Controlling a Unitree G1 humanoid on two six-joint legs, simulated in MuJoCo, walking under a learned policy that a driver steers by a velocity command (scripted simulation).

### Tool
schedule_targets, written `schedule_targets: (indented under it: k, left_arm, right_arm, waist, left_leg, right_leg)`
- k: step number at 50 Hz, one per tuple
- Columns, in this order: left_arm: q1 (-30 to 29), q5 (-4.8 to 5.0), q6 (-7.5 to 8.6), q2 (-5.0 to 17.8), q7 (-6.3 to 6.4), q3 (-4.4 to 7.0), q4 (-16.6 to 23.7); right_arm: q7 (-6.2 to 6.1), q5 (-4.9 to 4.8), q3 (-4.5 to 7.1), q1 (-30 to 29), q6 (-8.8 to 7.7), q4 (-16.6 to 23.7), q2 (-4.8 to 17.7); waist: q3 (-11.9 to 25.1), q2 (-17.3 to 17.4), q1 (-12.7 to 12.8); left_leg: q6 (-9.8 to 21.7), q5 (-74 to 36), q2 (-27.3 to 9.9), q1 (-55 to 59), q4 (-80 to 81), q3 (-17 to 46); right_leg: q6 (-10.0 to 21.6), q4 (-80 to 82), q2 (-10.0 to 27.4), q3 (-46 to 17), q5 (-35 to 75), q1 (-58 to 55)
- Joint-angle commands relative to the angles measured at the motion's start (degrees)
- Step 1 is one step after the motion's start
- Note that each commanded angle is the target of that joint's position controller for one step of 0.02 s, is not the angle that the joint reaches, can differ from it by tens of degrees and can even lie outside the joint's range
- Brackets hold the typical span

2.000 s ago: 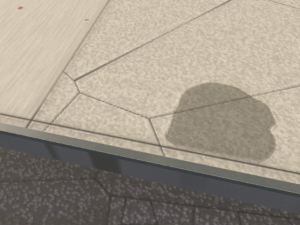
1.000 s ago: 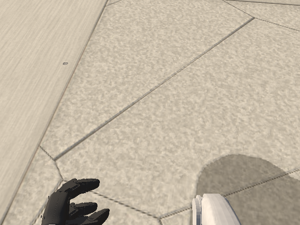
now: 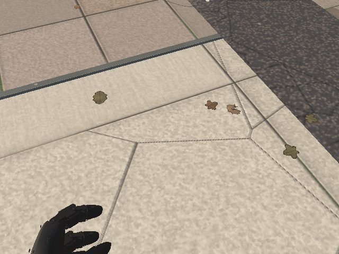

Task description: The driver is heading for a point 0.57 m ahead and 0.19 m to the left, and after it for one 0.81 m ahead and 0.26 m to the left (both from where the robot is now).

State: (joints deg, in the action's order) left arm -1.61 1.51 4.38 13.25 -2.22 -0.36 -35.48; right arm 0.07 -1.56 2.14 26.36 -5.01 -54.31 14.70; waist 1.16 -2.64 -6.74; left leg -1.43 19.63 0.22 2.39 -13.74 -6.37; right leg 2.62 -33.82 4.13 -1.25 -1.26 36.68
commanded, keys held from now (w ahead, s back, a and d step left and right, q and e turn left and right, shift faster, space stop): w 0.08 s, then w+q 0.58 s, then q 0.34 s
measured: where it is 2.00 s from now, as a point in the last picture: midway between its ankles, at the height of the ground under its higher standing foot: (131, 237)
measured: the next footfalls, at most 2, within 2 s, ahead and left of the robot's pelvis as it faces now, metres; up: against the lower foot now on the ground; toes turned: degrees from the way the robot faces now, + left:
right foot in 0.04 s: +0.21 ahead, -0.13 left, +0.00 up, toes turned -2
left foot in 0.56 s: +0.46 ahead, +0.16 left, +0.00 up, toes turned +16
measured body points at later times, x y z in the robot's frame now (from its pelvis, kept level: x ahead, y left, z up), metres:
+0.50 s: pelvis +0.28 +0.01 +0.00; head +0.30 +0.02 +0.45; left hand +0.27 +0.29 -0.13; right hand +0.51 -0.19 -0.09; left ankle +0.42 +0.16 -0.70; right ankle +0.17 -0.13 -0.73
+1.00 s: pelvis +0.52 +0.09 +0.00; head +0.55 +0.11 +0.45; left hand +0.61 +0.41 -0.08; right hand +0.73 -0.13 -0.11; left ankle +0.42 +0.15 -0.73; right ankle +0.70 +0.05 -0.72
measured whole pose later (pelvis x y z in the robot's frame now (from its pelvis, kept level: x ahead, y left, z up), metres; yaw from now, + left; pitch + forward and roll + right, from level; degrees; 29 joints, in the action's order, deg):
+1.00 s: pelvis +0.52 +0.09 +0.00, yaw +29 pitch +3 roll +1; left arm 1.5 -0.5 4.6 14.7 0.1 2.9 -40.0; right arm -2.2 -1.2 5.4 16.0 0.7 -40.5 16.3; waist -0.7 -1.5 -3.4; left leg 3.7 20.2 8.2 -12.7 -30.8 10.5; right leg -2.3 -28.6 -1.6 -5.2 -0.7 30.1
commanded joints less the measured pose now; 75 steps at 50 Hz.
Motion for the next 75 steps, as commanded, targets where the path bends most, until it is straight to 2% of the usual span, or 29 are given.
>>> schedule_targets:
  k: [1, 2, 3, 4, 6, 7, 10, 19, 24, 28, 29, 30, 31, 32, 35, 42, 49, 51, 52, 53, 54, 56, 60, 67, 70, 71, 72, 73, 75]
  left_arm:
    - [4.1, -0.69, 0.77, 7.8, -0.02, 3.44, 2.7]
    - [13.9, -0.93, 0.58, 10.9, 0.5, 5.02, 0.1]
    - [26.1, -1.66, -0.05, 16.4, 1.53, 6.57, -2.2]
    - [26.0, -1.52, -0.34, 18.4, 1.19, 6.63, -2.6]
    - [22.8, -0.82, -0.34, 11.0, 1.43, 5.2, -2.9]
    - [18.3, -0.94, -0.01, 9.0, 1.4, 4.65, -2.8]
    - [12.9, -2.11, 1.42, 5.4, 0.93, 4.33, -3.8]
    - [16.4, -1.95, 2.04, 10.0, 2.97, 6.27, -8.3]
    - [19.7, -0.57, 0.4, 12.1, 3.23, 7.44, -10.7]
    - [17.7, -0.14, -1.22, 13.0, 4.08, 7.58, -10.3]
    - [18.6, -1.73, -0.86, 10.4, 4.24, 6.41, -8.8]
    - [23.4, -2.88, 0.98, 3.3, 3.21, 4.0, -5.9]
    - [16.6, -0.68, 3.0, 8.3, 2.37, 4.9, -5.7]
    - [12.1, 0.82, 4.01, 9.6, 2.05, 5.24, -4.2]
    - [11.5, -1.96, 3.51, 9.9, 3.17, 5.91, -4.2]
    - [6.6, -2.4, 0.69, 5.0, 3.56, 4.43, -2.4]
    - [4.2, -1.96, 1.02, 8.6, 2.3, 5.79, -1.2]
    - [10.1, -3.4, 1.7, 11.8, 2.98, 6.72, -1.7]
    - [11.6, -4.87, 0.98, 13.1, 3.57, 6.56, -1.2]
    - [13.2, -3.28, 0.11, 12.7, 3.35, 6.93, -2.2]
    - [10.4, -2.37, -0.48, 8.8, 3.56, 6.05, -0.4]
    - [7.2, -2.44, -2.16, 6.4, 3.95, 5.0, 0.2]
    - [5.5, -3.19, -3.42, 8.5, 4.63, 5.68, -0.5]
    - [6.5, -1.65, -4.42, 10.9, 4.2, 6.35, -2.2]
    - [7.6, -0.18, -4.93, 9.8, 3.79, 5.79, -4.0]
    - [10.0, -0.49, -4.86, 7.4, 3.41, 5.07, -5.1]
    - [11.6, -3.41, -4.38, 3.2, 2.49, 3.67, -4.0]
    - [6.5, -2.51, -4.27, 7.4, 3.4, 5.2, -2.5]
    - [7.2, -1.41, -5.12, 9.5, 4.11, 6.29, -4.5]
  right_arm:
    - [-0.37, 0.08, 2.32, -1.2, 0.67, 2.3, 10.7]
    - [-0.6, 0.55, 1.95, -1.8, 0.64, 2.9, 9.8]
    - [-0.89, 2.3, 0.97, -2.5, 0.0, 5.6, 7.5]
    - [-0.05, 1.71, -1.01, 4.8, -1.37, 5.9, 0.8]
    - [0.22, -1.04, 1.32, -5.6, -2.39, 7.5, 8.1]
    - [-0.27, -0.58, 1.25, -8.6, -2.02, 8.1, 7.4]
    - [-0.72, 0.05, 1.51, -6.5, 0.82, 8.1, 4.2]
    - [1.12, 0.71, 0.9, -20.1, 1.66, 12.7, 1.8]
    - [2.59, 0.64, 1.11, -26.4, 2.07, 16.7, 2.8]
    - [2.61, 0.67, 4.78, -10.4, 2.39, 14.0, 8.9]
    - [1.45, 0.5, 6.95, -1.3, 2.79, 12.4, 15.2]
    - [1.69, 0.03, 7.18, -3.1, 2.18, 13.1, 19.5]
    - [1.79, 0.44, 5.83, -0.7, 1.84, 14.2, 14.4]
    - [1.63, 0.78, 5.09, -3.0, 1.42, 14.1, 11.6]
    - [1.01, 1.71, 3.74, -13.6, 1.43, 17.3, 7.5]
    - [-1.6, 0.36, 4.93, -12.6, 3.17, 16.9, 10.1]
    - [-2.69, 0.29, 4.97, -13.3, 5.24, 18.0, 8.7]
    - [-2.44, 1.1, 3.79, -14.7, 4.74, 20.4, 4.8]
    - [-2.36, 1.76, 2.95, -6.0, 4.52, 20.0, 1.8]
    - [-1.77, 0.93, 3.51, -0.1, 4.53, 19.4, 6.9]
    - [-1.84, 0.35, 4.9, -3.5, 5.49, 18.1, 11.5]
    - [-2.44, 0.38, 5.34, -10.4, 7.85, 19.0, 11.4]
    - [-2.36, 0.2, 4.02, -11.4, 8.49, 20.6, 5.8]
    - [-0.96, 1.23, 3.1, -13.4, 7.78, 21.2, 5.6]
    - [-0.1, 1.85, 3.27, -9.2, 7.74, 19.0, 5.4]
    - [-0.19, 2.46, 3.45, -8.8, 7.7, 19.4, 7.2]
    - [-1.04, 2.65, 3.89, -10.4, 7.78, 21.0, 11.6]
    - [-0.72, 4.37, 3.97, -11.4, 7.02, 21.5, 12.1]
    - [-0.58, 4.16, 2.88, -17.5, 4.97, 21.0, 8.5]
  waist:
    - [1.1, 8.2, 8.0]
    - [6.4, 8.0, 12.5]
    - [15.8, -1.0, 16.3]
    - [24.7, -14.8, 11.7]
    - [12.3, -5.4, 13.2]
    - [7.9, -0.4, 10.8]
    - [3.5, -2.9, 5.1]
    - [-2.6, 0.6, 8.2]
    - [-4.6, 0.2, 10.3]
    - [5.0, -0.6, 0.9]
    - [11.0, 7.8, -2.0]
    - [17.3, 19.9, 4.5]
    - [19.8, 12.5, -0.5]
    - [12.6, 10.7, -0.4]
    - [4.2, 4.9, 6.6]
    - [4.9, 7.2, 6.9]
    - [5.0, 10.0, 7.0]
    - [10.3, 4.4, 9.2]
    - [14.5, -9.6, 5.3]
    - [20.1, -15.5, 3.9]
    - [15.3, -7.9, 5.7]
    - [8.4, -2.2, 6.7]
    - [4.6, -5.6, 5.9]
    - [7.2, -7.0, 7.1]
    - [5.8, -5.6, 4.8]
    - [4.7, -0.3, 5.3]
    - [5.1, 16.4, 8.7]
    - [3.1, 18.3, 4.5]
    - [-0.3, 13.1, 7.1]
  left_leg:
    - [7.3, -45.2, -13.2, -1.6, -8.9, 5.4]
    - [5.8, -46.0, -10.8, -7.4, -20.1, 3.2]
    - [3.7, -24.9, -6.5, -22.2, -40.9, 0.9]
    - [1.1, 12.6, 1.7, -41.3, -59.0, 7.1]
    - [2.0, 6.8, -3.5, -51.1, -65.1, 11.3]
    - [1.8, 1.9, -6.0, -48.6, -62.1, 10.4]
    - [1.2, -2.6, -8.8, -39.3, -56.1, 11.9]
    - [1.6, -24.5, -7.3, -41.3, -31.4, 9.1]
    - [4.8, -16.4, -5.8, -43.3, -24.0, 5.9]
    - [10.2, -12.0, 3.3, -17.7, -18.6, -0.6]
    - [14.4, -16.0, -6.2, 0.2, -18.1, 14.9]
    - [25.3, -3.6, -18.0, 17.5, -9.4, 47.3]
    - [23.6, 0.5, -18.6, 19.5, -3.7, 51.1]
    - [21.2, -3.7, -17.1, 14.3, -3.7, 43.2]
    - [18.4, -29.9, -12.1, -8.2, -3.2, 28.4]
    - [13.6, -45.8, -4.5, -18.4, -6.6, 16.8]
    - [10.3, -28.9, -5.3, -12.7, -15.8, 28.7]
    - [6.1, -16.6, 1.1, -19.2, -30.5, 24.8]
    - [2.2, 20.1, 9.1, -32.4, -44.8, 18.9]
    - [0.1, 23.2, 5.7, -37.6, -55.7, 17.4]
    - [-1.9, 18.3, 2.9, -39.6, -60.6, 16.4]
    - [-3.4, 10.9, 0.6, -40.5, -62.1, 13.6]
    - [-3.3, 5.8, -0.4, -34.5, -52.3, 8.3]
    - [-0.5, 2.0, -1.4, -22.9, -31.3, 6.0]
    - [3.3, -6.4, 1.0, -11.8, -14.3, 3.8]
    - [5.8, -9.5, -3.5, -7.6, -8.6, 10.9]
    - [10.7, -21.5, -17.5, -3.5, -6.9, 27.1]
    - [18.3, -16.8, -22.4, -15.7, -2.4, 32.1]
    - [14.3, -11.4, -15.3, -18.7, -1.8, 24.3]
  right_leg:
    - [2.8, 4.9, -4.4, 4.1, -3.1, -14.3]
    - [4.8, 3.2, -3.8, 3.1, -1.0, -28.4]
    - [8.9, 0.3, 9.1, -12.5, 6.8, -47.6]
    - [18.4, 9.5, 19.6, -38.5, -3.6, -61.9]
    - [14.2, 13.6, 16.3, -28.4, -7.6, -50.0]
    - [12.8, 15.3, 14.1, -21.8, -2.6, -40.7]
    - [11.3, 22.1, 11.1, -11.6, -1.0, -25.5]
    - [7.8, 26.3, 9.5, 5.9, 4.2, -27.2]
    - [5.5, 21.5, 12.8, 8.2, 8.0, -38.2]
    - [0.8, -5.3, 8.7, 13.8, 34.9, -35.8]
    - [-2.3, -24.7, 5.9, 14.6, 16.2, -20.4]
    - [-5.1, -42.4, -6.3, 5.5, -31.5, 3.5]
    - [-3.5, -46.7, -4.7, -4.1, -30.8, 10.0]
    - [-2.1, -45.6, -2.4, -3.7, -25.4, 13.9]
    - [-2.6, -35.4, 2.2, -3.5, -17.9, 2.5]
    - [-6.5, -10.2, -4.0, -0.4, -2.4, -6.4]
    - [-4.5, 6.7, -6.2, -4.2, -0.5, -12.6]
    - [0.4, 9.8, 3.7, -9.8, 20.8, -29.4]
    - [9.8, 7.2, 17.5, -24.5, 45.4, -43.7]
    - [17.1, 9.4, 25.2, -37.5, 33.1, -45.4]
    - [15.4, 10.4, 20.5, -31.3, 21.7, -41.4]
    - [10.9, 12.6, 13.6, -19.4, 7.4, -31.9]
    - [10.1, 17.1, 8.9, -7.8, 4.0, -23.3]
    - [11.4, 16.7, 11.7, -5.3, -0.5, -23.6]
    - [6.7, 12.2, 9.5, -2.8, -7.8, -18.4]
    - [1.7, 6.5, 6.5, 0.2, -14.1, -13.6]
    - [-4.6, -8.1, -0.4, 7.7, -29.1, -4.2]
    - [-5.2, -15.0, -1.9, 1.8, -33.9, -3.5]
    - [-5.3, -21.7, -1.0, -0.8, -26.1, -5.2]
Velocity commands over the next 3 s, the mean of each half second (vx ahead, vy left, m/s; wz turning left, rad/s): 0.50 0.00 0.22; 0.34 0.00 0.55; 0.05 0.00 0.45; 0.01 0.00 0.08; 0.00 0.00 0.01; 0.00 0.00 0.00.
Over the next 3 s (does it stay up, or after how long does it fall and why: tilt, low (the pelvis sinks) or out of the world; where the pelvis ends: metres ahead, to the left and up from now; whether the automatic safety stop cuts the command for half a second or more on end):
stays up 0.55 0.11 0.01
